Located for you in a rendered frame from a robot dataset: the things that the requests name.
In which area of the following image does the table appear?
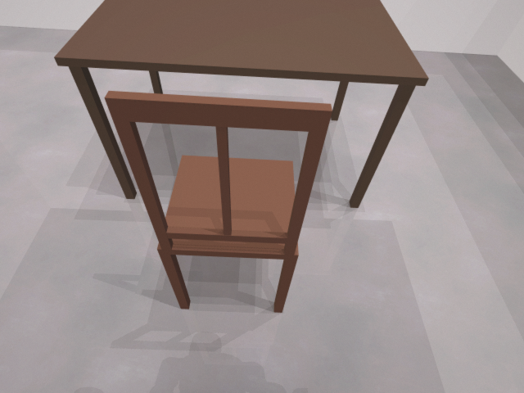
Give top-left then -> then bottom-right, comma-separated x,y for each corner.
54,0 -> 429,208

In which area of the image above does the chair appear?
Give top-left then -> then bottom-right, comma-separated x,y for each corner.
105,91 -> 332,313

